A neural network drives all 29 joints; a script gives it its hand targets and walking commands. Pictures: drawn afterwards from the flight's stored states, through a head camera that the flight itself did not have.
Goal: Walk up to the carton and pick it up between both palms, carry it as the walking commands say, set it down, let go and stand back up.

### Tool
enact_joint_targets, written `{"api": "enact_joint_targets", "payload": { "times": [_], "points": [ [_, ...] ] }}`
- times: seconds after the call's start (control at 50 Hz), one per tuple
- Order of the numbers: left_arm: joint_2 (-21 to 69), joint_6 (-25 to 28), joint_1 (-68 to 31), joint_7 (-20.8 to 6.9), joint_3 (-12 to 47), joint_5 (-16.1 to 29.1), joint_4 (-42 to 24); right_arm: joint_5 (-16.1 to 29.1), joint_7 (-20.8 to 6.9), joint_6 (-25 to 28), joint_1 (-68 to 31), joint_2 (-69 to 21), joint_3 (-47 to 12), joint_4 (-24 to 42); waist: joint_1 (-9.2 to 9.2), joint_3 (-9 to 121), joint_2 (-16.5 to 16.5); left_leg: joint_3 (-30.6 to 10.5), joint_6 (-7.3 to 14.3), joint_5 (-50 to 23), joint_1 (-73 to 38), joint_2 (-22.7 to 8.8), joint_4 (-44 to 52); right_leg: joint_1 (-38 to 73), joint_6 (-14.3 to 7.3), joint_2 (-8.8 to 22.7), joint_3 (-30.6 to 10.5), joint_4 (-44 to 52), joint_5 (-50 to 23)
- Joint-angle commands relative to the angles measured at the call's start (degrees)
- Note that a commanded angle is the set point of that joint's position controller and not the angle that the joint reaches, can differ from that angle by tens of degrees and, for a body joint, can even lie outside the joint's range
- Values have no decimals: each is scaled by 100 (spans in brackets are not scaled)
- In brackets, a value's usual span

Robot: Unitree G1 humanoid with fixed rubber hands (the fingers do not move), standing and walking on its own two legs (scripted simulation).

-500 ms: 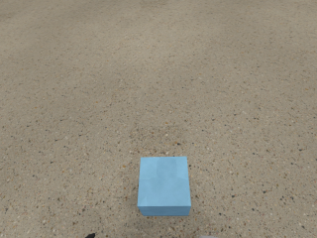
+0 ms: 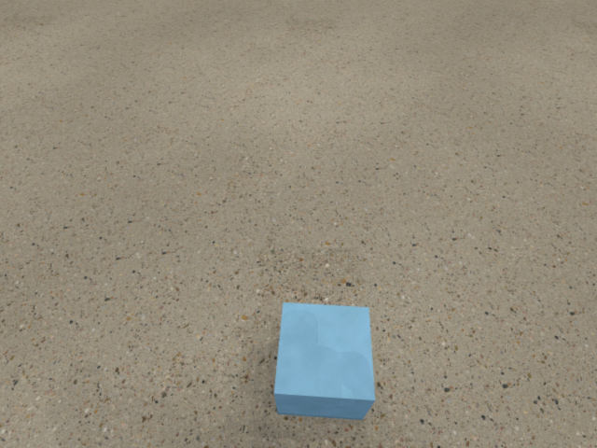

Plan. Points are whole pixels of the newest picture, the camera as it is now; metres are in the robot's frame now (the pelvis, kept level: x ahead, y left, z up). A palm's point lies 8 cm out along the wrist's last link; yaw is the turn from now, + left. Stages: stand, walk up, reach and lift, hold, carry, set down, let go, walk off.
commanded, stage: walk up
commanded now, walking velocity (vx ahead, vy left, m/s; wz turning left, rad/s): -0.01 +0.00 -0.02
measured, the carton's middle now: (322, 361) +0.44 -0.02 -0.65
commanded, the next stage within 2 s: none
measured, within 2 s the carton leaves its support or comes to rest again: neither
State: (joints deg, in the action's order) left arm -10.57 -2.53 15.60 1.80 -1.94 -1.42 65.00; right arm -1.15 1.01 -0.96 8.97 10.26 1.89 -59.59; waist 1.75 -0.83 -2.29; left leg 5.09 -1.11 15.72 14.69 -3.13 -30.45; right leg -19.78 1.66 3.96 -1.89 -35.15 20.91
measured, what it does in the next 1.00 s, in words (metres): stands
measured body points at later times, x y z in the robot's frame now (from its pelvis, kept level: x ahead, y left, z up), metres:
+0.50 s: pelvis +0.02 +0.01 +0.01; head +0.04 +0.01 +0.46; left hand +0.03 +0.23 -0.15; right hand -0.01 -0.19 -0.15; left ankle -0.01 +0.13 -0.73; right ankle +0.01 -0.11 -0.73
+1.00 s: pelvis +0.03 -0.01 +0.00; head +0.05 +0.00 +0.45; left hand +0.03 +0.21 -0.16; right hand +0.00 -0.21 -0.16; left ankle -0.01 +0.13 -0.73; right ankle +0.00 -0.11 -0.70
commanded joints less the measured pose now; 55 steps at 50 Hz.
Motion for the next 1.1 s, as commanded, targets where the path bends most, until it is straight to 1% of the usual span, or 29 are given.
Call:
{"api": "enact_joint_targets", "payload": {
  "times": [0.0, 0.02, 0.06, 0.1, 0.12, 0.14, 0.16, 0.18, 0.2, 0.22, 0.28, 0.34, 0.52, 0.72, 0.84, 0.86, 0.88, 0.9, 0.92, 0.94, 0.96, 0.98, 1.0, 1.02, 1.04, 1.06, 1.08],
  "points": [
    [-265, 65, 42, -36, 19, 62, -243, -19, 80, 84, 17, 760, 139, 175, -191, -404, 1417, -1119, 635, -8, 58, -1328, 1953, -199, -10, -155, -90, -510, 36],
    [-315, 82, 80, -46, 22, 45, -188, -19, 101, 89, -23, 723, 132, 206, -177, -327, 1420, -950, 634, -339, -96, -1240, 1824, -175, 10, -170, -47, -497, 22],
    [-282, 134, 101, -22, 22, 40, -169, -25, 104, 132, 163, 589, 114, 84, -131, -182, 1165, -918, 659, -1000, -274, -1223, 1656, 57, 10, -160, -10, -105, -49],
    [-152, 195, 242, 21, 35, 51, -94, 16, 103, 138, 264, 492, 118, -1, -51, -85, 929, -838, 637, -1280, -382, -1144, 1428, 467, -18, -213, 84, 628, -502],
    [-95, 225, 355, 46, 36, 52, -53, 38, 89, 128, 306, 473, 121, -48, -7, -95, 835, -824, 594, -1262, -322, -1085, 1331, 750, -29, -229, 163, 1089, -807],
    [-90, 250, 420, 73, 30, 56, -21, 60, 72, 122, 386, 419, 105, -102, -15, -84, 727, -759, 522, -1141, -263, -952, 1222, 1021, -79, -131, 114, 1421, -1102],
    [-153, 273, 285, 68, 15, 54, -12, 76, 62, 118, 474, 258, 60, -162, -83, -180, 463, -596, 397, -827, -188, -666, 1279, 1110, -143, -14, -122, 1529, -1461],
    [-191, 278, 98, 48, 40, 49, -5, 93, 76, 112, 565, 127, 10, -256, -113, -336, 123, -417, 279, -563, -299, -446, 1367, 994, -219, 52, -337, 1572, -1676],
    [-172, 292, 66, 49, 49, 53, 4, 82, 87, 117, 665, 126, 5, -326, -161, -327, 3, -407, 260, -552, -406, -442, 1383, 1010, -251, 84, -355, 1617, -1743],
    [-148, 306, 50, 56, 57, 70, 25, 70, 84, 129, 686, 160, 18, -375, -174, -294, -20, -402, 247, -666, -483, -454, 1408, 1063, -246, 80, -311, 1652, -1799],
    [-61, 357, 57, 76, 62, 99, 38, 48, 84, 169, 800, 178, 15, -505, -188, -175, 68, -409, 219, -966, -655, -502, 1443, 1197, -213, 67, -254, 1727, -1909],
    [16, 374, 75, 85, 63, 111, 88, 41, 99, 191, 914, 120, 17, -582, -214, -165, 239, -387, 192, -1055, -684, -508, 1454, 1268, -216, 83, -209, 1735, -1936],
    [53, 382, 141, 112, 54, 106, 169, 30, 156, 193, 1232, 20, 14, -781, -260, -212, 235, -292, 144, -1165, -676, -502, 1401, 1304, -233, 134, -206, 1695, -2229],
    [78, 388, 289, 142, 66, 100, 241, 37, 193, 167, 1381, -19, 22, -894, -292, -246, 195, -216, 120, -1218, -702, -513, 1287, 1136, -266, 148, -253, 1602, -2468],
    [90, 388, 373, 154, 68, 98, 238, 33, 207, 159, 1420, -16, 25, -906, -302, -237, 240, -192, 123, -1243, -691, -512, 1214, 1067, -277, 152, -271, 1543, -2584],
    [-25, 352, 428, 157, 22, 139, 240, -7, 224, 165, 1464, -38, 17, -814, -278, -225, 197, -127, 58, -1339, -630, -619, 1061, 1083, -348, 101, -117, 1430, -2499],
    [-400, 221, 167, 101, -174, 123, 106, -59, 318, 165, 1519, 459, 179, -494, -471, -337, -233, -507, 312, -1737, -1069, -1219, 813, 107, -250, -151, 112, 599, -2162],
    [-268, 168, 11, 44, -199, 108, -46, -60, 396, 149, 1861, 755, 297, -597, -595, -256, 307, -1094, 649, -2599, -1342, -1859, 843, -535, -113, -312, 326, -95, -1136],
    [-112, 136, -66, 31, -213, 94, -191, -97, 420, 158, 1913, 784, 331, -604, -682, -168, 1009, -1490, 1066, -3424, -1231, -2449, 940, -816, -14, -322, 255, -1061, 461],
    [-71, 91, -94, 23, -232, 71, -289, -122, 441, 164, 1880, 774, 331, -558, -720, -76, 1260, -1719, 1408, -3679, -1086, -2811, 1019, -1057, 97, -239, 189, -2263, 1044],
    [17, 81, -115, 36, -210, 57, -320, -115, 436, 182, 1745, 598, 293, -519, -681, -53, 1249, -1540, 1432, -3289, -822, -2677, 1068, -987, 95, -89, 77, -2663, 924],
    [132, 92, -13, 40, -113, 73, -339, -90, 405, 181, 1312, 390, 249, -415, -467, -194, 1463, -1052, 1185, -2575, -322, -2253, 1165, -614, 32, 29, 2, -2324, 676],
    [198, 119, 144, 16, -10, 61, -314, -61, 372, 153, 903, 281, 288, -242, -188, -399, 1612, -568, 817, -1697, 237, -1678, 1197, -40, -92, 80, 32, -1395, 398],
    [203, 147, 223, 0, 32, 45, -266, -58, 322, 109, 770, 279, 295, -199, -98, -503, 1592, -365, 563, -968, 310, -1315, 1104, 294, -103, 1, 187, -365, -2],
    [245, 201, 385, 21, 58, 12, -143, -22, 267, 35, 890, 245, 268, -279, 8, -506, 1405, -183, 434, -548, 342, -901, 947, 834, -85, -243, 479, 626, -664],
    [135, 239, 617, 58, -1, 6, -15, -30, 221, -1, 1052, 168, 164, -395, 47, -458, 979, -6, 348, -384, 430, -702, 682, 1271, -33, -310, 717, 1181, -1023],
    [-150, 296, 652, 91, -73, -48, -25, -23, 191, 9, 1388, -54, 68, -431, -57, -389, 88, 170, 221, 203, 648, -416, 114, 1492, -86, 232, 108, 1581, -1417]
  ]
}}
